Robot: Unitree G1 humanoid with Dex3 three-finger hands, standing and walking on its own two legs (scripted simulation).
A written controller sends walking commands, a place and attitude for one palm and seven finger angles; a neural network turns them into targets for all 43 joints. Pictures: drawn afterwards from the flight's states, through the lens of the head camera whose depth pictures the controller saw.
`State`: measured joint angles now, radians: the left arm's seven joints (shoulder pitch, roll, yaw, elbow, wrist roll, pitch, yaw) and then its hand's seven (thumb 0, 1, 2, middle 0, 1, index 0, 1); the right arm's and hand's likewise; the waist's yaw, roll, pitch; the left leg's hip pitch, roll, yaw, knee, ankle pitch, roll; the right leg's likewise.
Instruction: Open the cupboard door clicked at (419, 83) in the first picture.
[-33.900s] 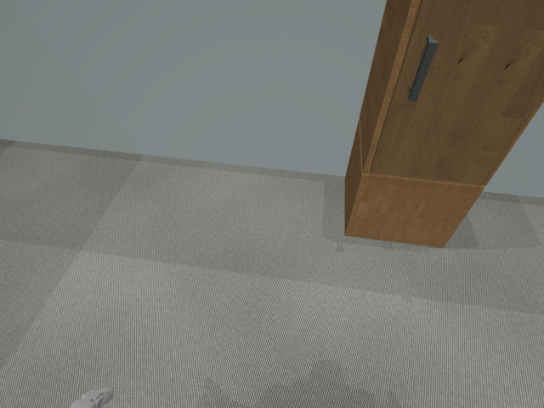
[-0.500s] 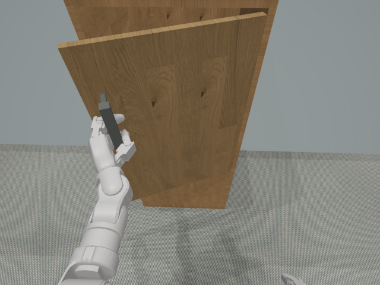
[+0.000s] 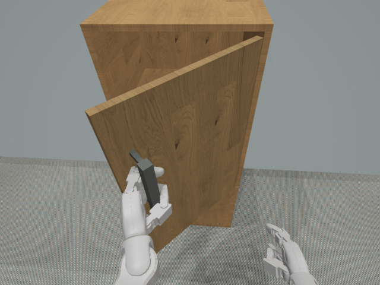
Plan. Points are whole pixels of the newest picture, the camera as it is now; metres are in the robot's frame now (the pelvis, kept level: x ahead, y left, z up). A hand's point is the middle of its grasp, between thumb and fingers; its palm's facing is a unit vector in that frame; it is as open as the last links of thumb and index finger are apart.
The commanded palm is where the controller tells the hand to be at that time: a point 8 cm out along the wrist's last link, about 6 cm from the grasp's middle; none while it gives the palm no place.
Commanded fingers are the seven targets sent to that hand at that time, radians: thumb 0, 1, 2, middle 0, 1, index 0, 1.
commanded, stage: open thumb and fingers to let go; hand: left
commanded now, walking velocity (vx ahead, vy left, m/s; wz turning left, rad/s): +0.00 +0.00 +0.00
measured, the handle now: (146, 183) +0.30 +0.11 +0.09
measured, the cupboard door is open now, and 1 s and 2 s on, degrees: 46 43 46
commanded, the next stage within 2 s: slide the hand sideways off the handle in 0.82 s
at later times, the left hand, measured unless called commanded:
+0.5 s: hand (159, 200) +0.26 +0.08 +0.09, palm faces +0.34 -0.94 -0.01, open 12.2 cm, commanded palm +0.22 +0.11 +0.08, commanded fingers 0.00 -0.50 0.30 -0.27 -1.00 -0.27 -1.00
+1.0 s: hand (158, 208) +0.25 +0.08 +0.08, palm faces +0.20 -0.98 -0.05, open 15.5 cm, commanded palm +0.21 +0.11 +0.08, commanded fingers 0.00 -0.50 0.30 -0.15 -0.30 -0.15 -0.30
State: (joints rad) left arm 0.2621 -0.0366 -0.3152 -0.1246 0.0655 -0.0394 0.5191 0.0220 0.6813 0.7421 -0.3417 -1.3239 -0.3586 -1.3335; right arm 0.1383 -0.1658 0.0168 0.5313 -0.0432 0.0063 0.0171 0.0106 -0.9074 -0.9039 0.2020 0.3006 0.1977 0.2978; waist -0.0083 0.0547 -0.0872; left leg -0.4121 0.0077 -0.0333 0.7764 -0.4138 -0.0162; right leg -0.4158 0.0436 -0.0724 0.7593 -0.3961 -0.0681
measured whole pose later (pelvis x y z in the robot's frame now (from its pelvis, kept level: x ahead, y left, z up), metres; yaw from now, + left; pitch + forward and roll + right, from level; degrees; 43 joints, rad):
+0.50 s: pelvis -0.01 +0.00 +0.00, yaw +1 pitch +3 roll +0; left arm 0.20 -0.07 -0.24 -0.10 0.05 -0.04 0.52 0.00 -0.22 0.41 -0.32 -1.22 -0.32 -1.22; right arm 0.21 -0.20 0.01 0.57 -0.04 0.05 -0.01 0.01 -0.91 -0.90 0.20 0.30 0.20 0.30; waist -0.01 0.05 -0.07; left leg -0.45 0.00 -0.04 0.79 -0.40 -0.02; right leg -0.45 0.03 -0.08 0.78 -0.39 -0.07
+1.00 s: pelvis -0.02 +0.01 +0.00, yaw +1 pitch +2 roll +0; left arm 0.17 -0.03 -0.28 -0.07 0.07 -0.05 0.41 -0.02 -0.49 0.30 -0.30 -0.50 -0.25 -0.54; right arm 0.17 -0.17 0.04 0.55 -0.03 0.02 0.00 0.01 -0.91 -0.90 0.20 0.30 0.20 0.30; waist 0.01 0.04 -0.06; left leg -0.45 -0.02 -0.03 0.81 -0.39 0.00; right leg -0.45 0.02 -0.07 0.80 -0.38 -0.05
